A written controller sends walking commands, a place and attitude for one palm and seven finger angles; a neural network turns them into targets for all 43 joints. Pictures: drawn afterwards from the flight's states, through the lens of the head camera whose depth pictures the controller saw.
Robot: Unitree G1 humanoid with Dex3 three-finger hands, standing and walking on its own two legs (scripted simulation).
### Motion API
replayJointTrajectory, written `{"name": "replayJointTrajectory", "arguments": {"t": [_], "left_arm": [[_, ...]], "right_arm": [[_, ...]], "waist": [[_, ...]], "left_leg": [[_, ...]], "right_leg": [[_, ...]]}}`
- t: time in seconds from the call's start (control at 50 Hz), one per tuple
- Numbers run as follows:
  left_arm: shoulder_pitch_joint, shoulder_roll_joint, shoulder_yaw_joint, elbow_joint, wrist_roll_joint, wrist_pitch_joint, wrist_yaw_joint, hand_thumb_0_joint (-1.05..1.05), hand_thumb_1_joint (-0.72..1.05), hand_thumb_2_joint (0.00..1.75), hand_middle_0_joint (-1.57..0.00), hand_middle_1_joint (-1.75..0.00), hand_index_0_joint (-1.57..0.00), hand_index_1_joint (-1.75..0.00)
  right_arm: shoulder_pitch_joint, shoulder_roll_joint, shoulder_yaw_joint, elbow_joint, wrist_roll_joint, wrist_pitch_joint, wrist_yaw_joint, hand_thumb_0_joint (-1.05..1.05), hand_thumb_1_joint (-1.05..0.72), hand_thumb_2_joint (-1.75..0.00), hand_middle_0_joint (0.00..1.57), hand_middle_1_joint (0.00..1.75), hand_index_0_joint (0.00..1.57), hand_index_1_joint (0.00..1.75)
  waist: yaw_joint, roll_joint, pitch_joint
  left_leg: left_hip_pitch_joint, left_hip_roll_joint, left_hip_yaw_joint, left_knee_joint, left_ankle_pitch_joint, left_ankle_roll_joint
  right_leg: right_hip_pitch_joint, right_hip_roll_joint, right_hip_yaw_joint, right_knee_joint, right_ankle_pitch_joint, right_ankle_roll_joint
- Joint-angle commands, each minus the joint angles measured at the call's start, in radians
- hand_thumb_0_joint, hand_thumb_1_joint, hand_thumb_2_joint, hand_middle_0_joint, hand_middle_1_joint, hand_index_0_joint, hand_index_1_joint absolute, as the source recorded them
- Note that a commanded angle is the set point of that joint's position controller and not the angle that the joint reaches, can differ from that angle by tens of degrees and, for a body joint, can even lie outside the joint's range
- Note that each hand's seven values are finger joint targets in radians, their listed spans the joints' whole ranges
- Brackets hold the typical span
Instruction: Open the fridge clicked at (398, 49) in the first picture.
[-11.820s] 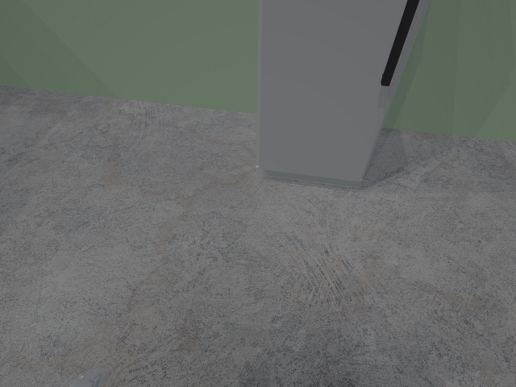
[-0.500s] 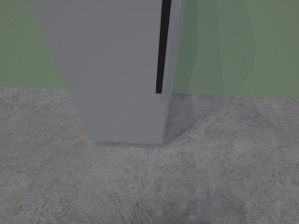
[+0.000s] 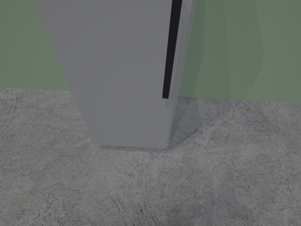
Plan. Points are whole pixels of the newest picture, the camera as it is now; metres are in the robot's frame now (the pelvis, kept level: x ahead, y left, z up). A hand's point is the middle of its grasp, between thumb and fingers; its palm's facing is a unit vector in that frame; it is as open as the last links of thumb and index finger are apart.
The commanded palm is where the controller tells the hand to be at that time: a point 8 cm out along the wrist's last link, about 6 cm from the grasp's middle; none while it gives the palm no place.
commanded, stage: look again from close up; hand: right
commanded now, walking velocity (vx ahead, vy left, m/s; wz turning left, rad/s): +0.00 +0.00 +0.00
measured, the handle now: (170, 53) +0.70 -0.03 +0.10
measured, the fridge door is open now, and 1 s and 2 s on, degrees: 0 0 0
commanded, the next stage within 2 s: shuffle to correct the standing spot in 0.14 s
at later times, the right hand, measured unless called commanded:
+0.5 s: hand out of the picture +0.00 -0.16 -0.18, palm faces -0.01 +0.98 -0.18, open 7.4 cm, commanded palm none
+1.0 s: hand out of the picture +0.09 -0.05 -0.19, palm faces +0.09 +0.99 -0.09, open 7.4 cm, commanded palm none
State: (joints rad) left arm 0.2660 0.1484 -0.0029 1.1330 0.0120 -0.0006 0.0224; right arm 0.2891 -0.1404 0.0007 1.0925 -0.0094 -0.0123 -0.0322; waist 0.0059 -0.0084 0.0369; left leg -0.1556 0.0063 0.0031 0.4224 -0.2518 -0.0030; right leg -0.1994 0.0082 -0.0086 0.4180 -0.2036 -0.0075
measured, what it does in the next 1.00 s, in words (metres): walks ahead: right foot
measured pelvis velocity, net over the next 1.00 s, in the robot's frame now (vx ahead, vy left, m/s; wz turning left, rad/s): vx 0.20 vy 0.07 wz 0.02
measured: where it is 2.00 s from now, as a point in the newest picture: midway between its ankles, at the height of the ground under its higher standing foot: outside the picture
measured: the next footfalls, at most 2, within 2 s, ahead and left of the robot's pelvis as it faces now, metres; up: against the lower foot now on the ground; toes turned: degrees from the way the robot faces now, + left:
right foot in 0.94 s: +0.31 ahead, +0.00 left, +0.00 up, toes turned -10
left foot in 1.36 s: +0.37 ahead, +0.30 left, +0.00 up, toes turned +7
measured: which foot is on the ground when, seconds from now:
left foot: down 0.00-0.94, up 0.96-1.00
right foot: down 0.00-0.56, up 0.58-0.92, down 0.94-1.00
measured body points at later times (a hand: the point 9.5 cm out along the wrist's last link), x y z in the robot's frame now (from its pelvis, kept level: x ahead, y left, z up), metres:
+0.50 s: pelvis +0.04 +0.02 -0.01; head +0.04 +0.03 +0.44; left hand +0.01 +0.23 -0.17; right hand +0.01 -0.21 -0.16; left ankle -0.01 +0.11 -0.74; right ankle +0.01 -0.11 -0.74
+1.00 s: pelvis +0.20 +0.07 -0.03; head +0.22 +0.06 +0.42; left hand +0.29 +0.28 -0.17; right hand +0.09 -0.10 -0.18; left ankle +0.04 +0.13 -0.68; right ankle +0.27 +0.00 -0.74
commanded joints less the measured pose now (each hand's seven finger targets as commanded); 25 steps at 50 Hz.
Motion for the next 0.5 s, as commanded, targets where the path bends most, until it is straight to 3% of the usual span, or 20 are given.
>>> {"name": "replayJointTrajectory", "arguments": {"t": [0.0, 0.22, 0.24, 0.3, 0.34, 0.38, 0.44, 0.48], "left_arm": [[0.069, 0.086, 0.013, -0.021, -0.001, -0.014, 0.006, 0.0, 0.9, 0.9, -0.2, -0.3, -0.2, -0.3], [0.066, 0.091, 0.01, -0.019, -0.002, -0.016, 0.01, 0.0, 0.9, 0.9, -0.2, -0.3, -0.2, -0.3], [0.072, 0.088, 0.01, -0.012, 0.0, -0.018, 0.012, 0.0, 0.9, 0.9, -0.2, -0.3, -0.2, -0.3], [0.084, 0.108, 0.027, -0.011, 0.009, -0.008, 0.011, 0.0, 0.9, 0.9, -0.2, -0.3, -0.2, -0.3], [0.088, 0.136, 0.041, -0.017, 0.013, -0.004, 0.012, 0.0, 0.9, 0.9, -0.2, -0.3, -0.2, -0.3], [0.101, 0.166, 0.058, -0.027, 0.013, -0.004, 0.014, 0.0, 0.9, 0.9, -0.2, -0.3, -0.2, -0.3], [0.137, 0.178, 0.071, -0.031, 0.016, -0.017, 0.019, 0.0, 0.9, 0.9, -0.2, -0.3, -0.2, -0.3], [0.127, 0.169, 0.072, -0.035, 0.016, -0.024, 0.023, 0.0, 0.9, 0.9, -0.2, -0.3, -0.2, -0.3]], "right_arm": [[0.078, -0.096, -0.014, -0.019, -0.001, -0.015, -0.008, 0.0, -0.9, -0.9, 0.2, 0.3, 0.2, 0.3], [0.089, -0.091, -0.013, -0.006, -0.001, -0.014, -0.008, 0.0, -0.9, -0.9, 0.2, 0.3, 0.2, 0.3], [0.092, -0.084, -0.012, 0.003, -0.001, -0.015, -0.006, 0.0, -0.9, -0.9, 0.2, 0.3, 0.2, 0.3], [0.1, -0.079, -0.022, 0.003, -0.01, -0.001, 0.006, 0.0, -0.9, -0.9, 0.2, 0.3, 0.2, 0.3], [0.106, -0.069, -0.028, -0.003, -0.018, 0.005, 0.017, 0.0, -0.9, -0.9, 0.2, 0.3, 0.2, 0.3], [0.111, -0.06, -0.034, -0.014, -0.027, 0.008, 0.028, 0.0, -0.9, -0.9, 0.2, 0.3, 0.2, 0.3], [0.095, -0.043, -0.042, -0.037, -0.027, 0.006, 0.042, 0.0, -0.9, -0.9, 0.2, 0.3, 0.2, 0.3], [0.118, -0.039, -0.049, -0.038, -0.026, -0.004, 0.049, 0.0, -0.9, -0.9, 0.2, 0.3, 0.2, 0.3]], "waist": [[-0.001, 0.019, 0.016], [-0.003, 0.012, 0.031], [0.001, 0.019, 0.016], [0.007, -0.009, 0.044], [0.008, -0.069, 0.095], [0.01, -0.118, 0.129], [0.02, -0.12, 0.115], [0.0, -0.087, 0.083]], "left_leg": [[-0.032, 0.091, -0.077, -0.09, 0.123, 0.024], [-0.027, 0.09, -0.074, -0.098, 0.121, 0.022], [-0.023, 0.083, -0.069, -0.099, 0.081, 0.019], [-0.09, 0.056, -0.042, -0.048, -0.172, 0.027], [-0.142, 0.022, 0.009, 0.035, -0.219, 0.025], [-0.198, -0.002, 0.053, 0.154, -0.184, 0.024], [-0.256, 0.022, 0.054, 0.233, -0.158, 0.032], [-0.169, 0.025, 0.06, 0.128, -0.136, 0.035]], "right_leg": [[0.014, -0.093, 0.076, -0.076, 0.121, -0.008], [0.022, -0.095, 0.077, -0.087, 0.125, -0.009], [0.038, -0.098, 0.08, -0.094, 0.086, -0.011], [0.004, -0.122, 0.121, -0.143, -0.257, -0.028], [-0.042, -0.173, 0.189, -0.217, -0.437, -0.058], [-0.064, -0.241, 0.284, -0.264, -0.532, -0.107], [-0.023, -0.3, 0.34, -0.253, -0.44, -0.162], [-0.046, -0.277, 0.27, -0.17, -0.316, -0.146]]}}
